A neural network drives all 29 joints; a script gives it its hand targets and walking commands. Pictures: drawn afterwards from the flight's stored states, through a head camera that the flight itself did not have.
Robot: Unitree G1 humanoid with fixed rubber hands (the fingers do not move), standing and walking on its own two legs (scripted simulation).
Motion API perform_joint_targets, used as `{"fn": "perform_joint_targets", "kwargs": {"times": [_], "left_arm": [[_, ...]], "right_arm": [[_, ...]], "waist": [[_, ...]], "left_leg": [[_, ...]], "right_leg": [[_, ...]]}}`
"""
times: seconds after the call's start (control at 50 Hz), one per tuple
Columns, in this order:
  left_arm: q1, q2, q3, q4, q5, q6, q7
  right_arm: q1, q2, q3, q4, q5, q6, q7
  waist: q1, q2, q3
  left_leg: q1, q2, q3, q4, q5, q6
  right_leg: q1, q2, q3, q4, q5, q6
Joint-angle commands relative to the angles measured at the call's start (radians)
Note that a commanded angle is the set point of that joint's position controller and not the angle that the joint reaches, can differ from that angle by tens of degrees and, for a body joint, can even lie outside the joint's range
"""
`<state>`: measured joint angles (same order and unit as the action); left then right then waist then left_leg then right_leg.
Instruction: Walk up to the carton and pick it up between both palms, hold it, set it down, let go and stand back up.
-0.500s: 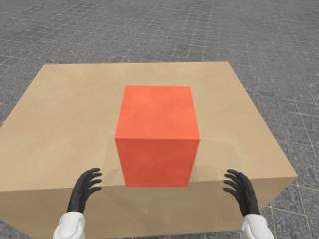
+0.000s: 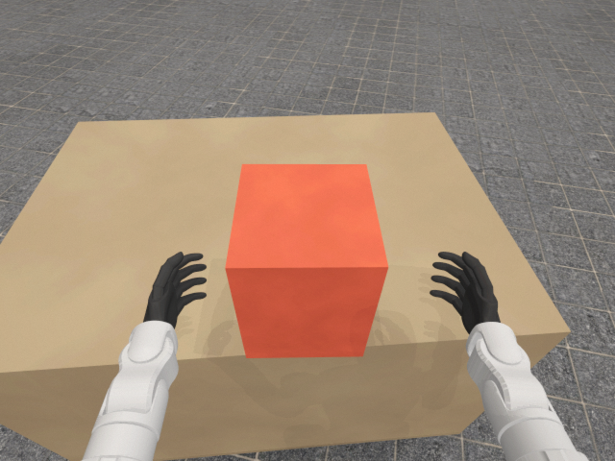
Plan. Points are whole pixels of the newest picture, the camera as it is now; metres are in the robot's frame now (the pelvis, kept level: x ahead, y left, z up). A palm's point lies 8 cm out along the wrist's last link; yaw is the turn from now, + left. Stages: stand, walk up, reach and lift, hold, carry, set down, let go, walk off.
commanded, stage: reach and lift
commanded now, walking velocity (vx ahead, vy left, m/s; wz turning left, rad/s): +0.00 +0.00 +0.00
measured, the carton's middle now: (304, 263) +0.42 +0.03 -0.01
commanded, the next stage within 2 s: none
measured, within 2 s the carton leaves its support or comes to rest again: neither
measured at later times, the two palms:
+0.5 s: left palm (166, 239) +0.36 +0.21 +0.11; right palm (480, 245) +0.36 -0.20 +0.10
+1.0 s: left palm (172, 180) +0.42 +0.21 +0.16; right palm (482, 188) +0.42 -0.20 +0.16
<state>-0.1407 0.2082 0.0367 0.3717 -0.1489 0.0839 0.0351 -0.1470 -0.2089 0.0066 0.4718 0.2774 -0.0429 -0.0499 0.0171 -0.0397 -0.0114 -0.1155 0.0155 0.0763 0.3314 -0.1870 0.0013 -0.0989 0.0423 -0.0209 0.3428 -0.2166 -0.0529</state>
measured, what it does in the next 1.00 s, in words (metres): stands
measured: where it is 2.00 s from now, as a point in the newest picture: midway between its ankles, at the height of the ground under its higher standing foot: outside the picture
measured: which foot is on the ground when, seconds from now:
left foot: down 0.00-1.00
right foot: down 0.00-1.00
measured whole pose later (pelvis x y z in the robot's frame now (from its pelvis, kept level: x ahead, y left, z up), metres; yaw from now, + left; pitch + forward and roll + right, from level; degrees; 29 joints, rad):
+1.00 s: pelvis -0.01 -0.01 +0.00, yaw +0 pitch +7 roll +0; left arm -0.86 0.33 0.09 0.69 -0.19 0.42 0.06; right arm -0.86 -0.35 0.04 0.81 0.40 0.25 -0.08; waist -0.01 -0.03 -0.09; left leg -0.33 0.03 0.05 0.37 -0.16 -0.01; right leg -0.30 0.07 -0.02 0.34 -0.17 -0.06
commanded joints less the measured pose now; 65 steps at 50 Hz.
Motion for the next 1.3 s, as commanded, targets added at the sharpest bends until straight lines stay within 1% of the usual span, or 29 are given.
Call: {"fn": "perform_joint_targets", "kwargs": {"times": [0.0, 0.18, 0.36, 0.5, 0.62, 0.64, 0.66, 0.72, 0.78, 0.8, 0.84, 0.86, 0.9, 0.96, 0.98, 1.02, 1.04, 1.06, 1.08, 1.1, 1.12, 1.18, 1.2, 1.22, 1.24, 1.28], "left_arm": [[-0.327, 0.097, 0.046, -0.248, 0.004, 0.041, 0.006], [-0.471, 0.112, 0.082, -0.272, 0.008, 0.166, 0.011], [-0.650, 0.160, 0.108, -0.262, -0.009, 0.264, 0.015], [-0.789, 0.205, 0.121, -0.199, -0.021, 0.318, 0.014], [-0.913, 0.243, 0.119, -0.103, -0.029, 0.328, 0.014], [-0.909, 0.232, 0.116, -0.087, -0.032, 0.325, 0.013], [-0.934, 0.238, 0.113, -0.081, -0.034, 0.321, 0.011], [-0.999, 0.252, 0.109, -0.047, -0.032, 0.310, 0.013], [-1.058, 0.258, 0.098, 0.022, -0.031, 0.311, 0.015], [-1.079, 0.267, 0.100, 0.025, -0.030, 0.309, 0.017], [-1.117, 0.275, 0.099, 0.051, -0.028, 0.304, 0.022], [-1.129, 0.280, 0.094, 0.076, -0.033, 0.304, 0.024], [-1.161, 0.284, 0.092, 0.112, -0.040, 0.297, 0.027], [-1.208, 0.295, 0.083, 0.154, -0.045, 0.282, 0.029], [-1.209, 0.294, 0.082, 0.171, -0.045, 0.277, 0.028], [-1.222, 0.294, 0.081, 0.206, -0.040, 0.267, 0.025], [-1.220, 0.290, 0.075, 0.235, -0.040, 0.259, 0.022], [-1.213, 0.286, 0.077, 0.262, -0.035, 0.252, 0.019], [-1.213, 0.288, 0.077, 0.284, -0.029, 0.240, 0.016], [-1.215, 0.278, 0.070, 0.299, -0.029, 0.227, 0.014], [-1.212, 0.274, 0.071, 0.304, -0.023, 0.210, 0.013], [-1.167, 0.247, 0.069, 0.368, -0.005, 0.151, 0.003], [-1.148, 0.237, 0.069, 0.396, 0.001, 0.125, -0.003], [-1.144, 0.237, 0.077, 0.395, 0.008, 0.097, -0.005], [-1.143, 0.228, 0.078, 0.393, 0.013, 0.063, -0.006], [-1.145, 0.211, 0.072, 0.430, 0.015, -0.002, -0.004]], "right_arm": [[-0.327, -0.162, -0.057, -0.202, 0.010, 0.013, -0.003], [-0.494, -0.220, -0.061, -0.189, 0.036, 0.094, -0.008], [-0.677, -0.271, -0.060, -0.158, 0.066, 0.170, -0.016], [-0.814, -0.299, -0.052, -0.099, 0.091, 0.223, -0.022], [-0.933, -0.315, -0.045, -0.024, 0.108, 0.250, -0.023], [-0.930, -0.309, -0.035, -0.005, 0.111, 0.247, -0.024], [-0.948, -0.309, -0.031, 0.000, 0.112, 0.244, -0.026], [-1.007, -0.316, -0.040, 0.028, 0.109, 0.242, -0.030], [-1.064, -0.324, -0.034, 0.088, 0.112, 0.249, -0.030], [-1.085, -0.328, -0.035, 0.086, 0.115, 0.248, -0.031], [-1.126, -0.334, -0.032, 0.102, 0.116, 0.249, -0.030], [-1.136, -0.335, -0.027, 0.130, 0.122, 0.253, -0.029], [-1.183, -0.336, -0.017, 0.152, 0.126, 0.252, -0.029], [-1.218, -0.337, -0.016, 0.187, 0.127, 0.251, -0.033], [-1.220, -0.332, -0.006, 0.199, 0.133, 0.250, -0.035], [-1.236, -0.331, -0.003, 0.229, 0.131, 0.247, -0.040], [-1.236, -0.322, 0.003, 0.250, 0.130, 0.244, -0.040], [-1.234, -0.317, 0.011, 0.271, 0.133, 0.240, -0.043], [-1.227, -0.314, 0.012, 0.291, 0.130, 0.235, -0.045], [-1.222, -0.304, 0.014, 0.312, 0.133, 0.229, -0.046], [-1.210, -0.297, 0.016, 0.324, 0.130, 0.219, -0.047], [-1.163, -0.264, 0.022, 0.369, 0.110, 0.179, -0.049], [-1.146, -0.255, 0.021, 0.379, 0.101, 0.161, -0.049], [-1.137, -0.249, 0.016, 0.369, 0.090, 0.138, -0.052], [-1.131, -0.244, 0.005, 0.357, 0.076, 0.111, -0.055], [-1.118, -0.221, -0.004, 0.381, 0.058, 0.065, -0.055]], "waist": [[-0.001, 0.051, -0.268], [0.001, 0.045, -0.352], [-0.005, 0.038, -0.465], [-0.014, 0.036, -0.540], [-0.017, 0.037, -0.586], [-0.032, 0.031, -0.585], [-0.029, 0.033, -0.597], [-0.033, 0.048, -0.630], [-0.031, 0.055, -0.614], [-0.030, 0.062, -0.640], [-0.025, 0.059, -0.665], [-0.025, 0.059, -0.652], [-0.019, 0.038, -0.667], [-0.023, 0.049, -0.706], [-0.026, 0.040, -0.704], [-0.023, 0.045, -0.715], [-0.027, 0.046, -0.697], [-0.026, 0.040, -0.679], [-0.024, 0.039, -0.682], [-0.029, 0.052, -0.674], [-0.027, 0.061, -0.675], [-0.031, 0.059, -0.661], [-0.033, 0.058, -0.637], [-0.028, 0.056, -0.649], [-0.030, 0.065, -0.665], [-0.030, 0.069, -0.664]], "left_leg": [[0.181, 0.003, -0.062, 0.004, 0.303, -0.001], [0.203, 0.007, -0.061, 0.016, 0.323, 0.001], [0.183, 0.005, -0.060, 0.035, 0.340, 0.005], [0.154, 0.002, -0.064, 0.045, 0.338, 0.011], [0.119, -0.003, -0.069, 0.050, 0.324, 0.017], [0.113, -0.005, -0.062, 0.046, 0.325, 0.007], [0.117, -0.006, -0.062, 0.043, 0.329, 0.006], [0.119, -0.008, -0.064, 0.057, 0.341, -0.003], [0.107, -0.006, -0.063, 0.053, 0.318, -0.005], [0.112, -0.006, -0.062, 0.053, 0.318, -0.005], [0.102, -0.007, -0.061, 0.057, 0.316, -0.005], [0.099, -0.007, -0.062, 0.058, 0.320, -0.006], [0.091, -0.006, -0.062, 0.063, 0.320, -0.004], [0.076, -0.006, -0.063, 0.068, 0.320, -0.005], [0.073, -0.006, -0.062, 0.069, 0.329, -0.005], [0.068, -0.008, -0.062, 0.074, 0.336, -0.009], [0.059, -0.008, -0.060, 0.075, 0.329, -0.008], [0.054, -0.009, -0.064, 0.072, 0.330, -0.008], [0.053, -0.010, -0.061, 0.072, 0.331, -0.006], [0.050, -0.010, -0.065, 0.071, 0.333, -0.009], [0.050, -0.009, -0.065, 0.072, 0.335, -0.012], [0.050, -0.007, -0.067, 0.085, 0.360, -0.016], [0.036, -0.007, -0.069, 0.089, 0.358, -0.018], [0.033, -0.009, -0.068, 0.086, 0.363, -0.019], [0.026, -0.010, -0.068, 0.093, 0.375, -0.025], [0.017, -0.007, -0.070, 0.102, 0.373, -0.028]], "right_leg": [[-0.066, -0.030, 0.069, -0.062, 0.301, 0.045], [-0.083, -0.014, 0.057, -0.061, 0.309, 0.051], [-0.064, -0.008, 0.054, -0.034, 0.394, 0.068], [-0.039, -0.011, 0.054, -0.013, 0.467, 0.086], [-0.025, -0.016, 0.053, -0.001, 0.503, 0.098], [-0.023, -0.010, 0.042, -0.010, 0.504, 0.097], [-0.026, -0.013, 0.041, -0.011, 0.513, 0.099], [-0.030, -0.011, 0.037, -0.008, 0.526, 0.100], [-0.043, -0.010, 0.030, -0.013, 0.502, 0.099], [-0.041, -0.007, 0.028, -0.011, 0.498, 0.099], [-0.039, -0.005, 0.025, -0.008, 0.500, 0.102], [-0.041, -0.006, 0.025, -0.006, 0.507, 0.102], [-0.042, -0.003, 0.022, 0.000, 0.518, 0.104], [-0.020, -0.011, 0.027, 0.010, 0.553, 0.108], [-0.014, -0.010, 0.026, 0.010, 0.571, 0.109], [-0.006, -0.011, 0.027, 0.013, 0.588, 0.110], [-0.012, -0.012, 0.026, 0.016, 0.589, 0.112], [-0.008, -0.010, 0.024, 0.014, 0.594, 0.113], [-0.005, -0.013, 0.023, 0.014, 0.598, 0.114], [-0.012, -0.013, 0.025, 0.014, 0.593, 0.111], [-0.015, -0.015, 0.023, 0.013, 0.582, 0.111], [-0.035, -0.013, 0.018, 0.011, 0.581, 0.108], [-0.038, -0.016, 0.019, 0.014, 0.578, 0.108], [-0.029, -0.016, 0.019, 0.015, 0.584, 0.110], [-0.031, -0.014, 0.014, 0.020, 0.589, 0.110], [-0.063, -0.014, 0.010, 0.024, 0.557, 0.105]]}}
